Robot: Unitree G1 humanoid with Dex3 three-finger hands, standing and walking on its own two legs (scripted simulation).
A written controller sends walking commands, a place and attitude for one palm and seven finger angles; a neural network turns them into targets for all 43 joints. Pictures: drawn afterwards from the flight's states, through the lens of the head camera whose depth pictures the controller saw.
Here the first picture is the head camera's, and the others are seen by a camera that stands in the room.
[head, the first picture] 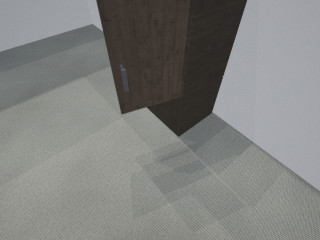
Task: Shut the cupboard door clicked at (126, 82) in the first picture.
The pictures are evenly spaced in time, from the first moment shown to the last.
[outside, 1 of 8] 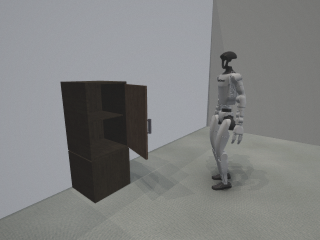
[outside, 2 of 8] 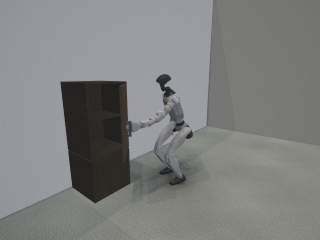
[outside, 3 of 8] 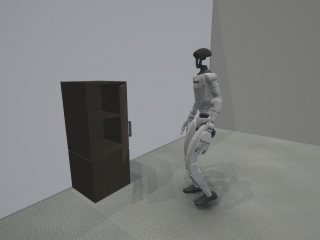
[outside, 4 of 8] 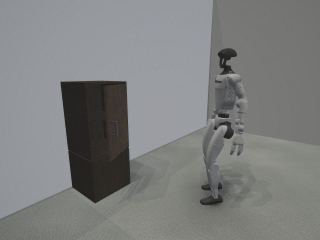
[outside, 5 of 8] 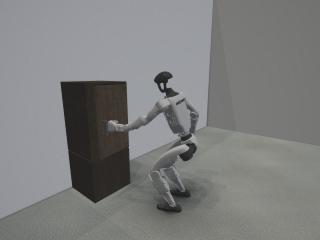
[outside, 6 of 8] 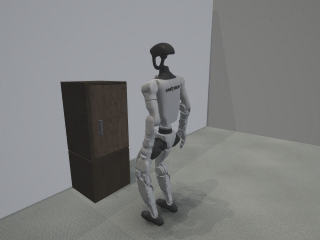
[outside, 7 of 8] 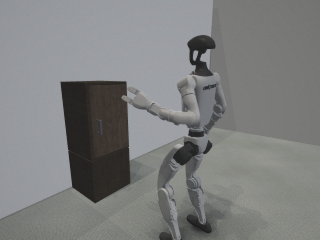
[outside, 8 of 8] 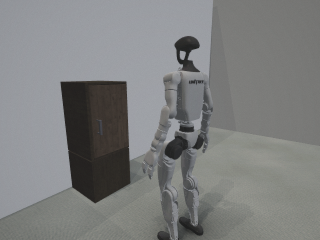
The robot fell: no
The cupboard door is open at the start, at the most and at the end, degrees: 73 73 0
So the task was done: yes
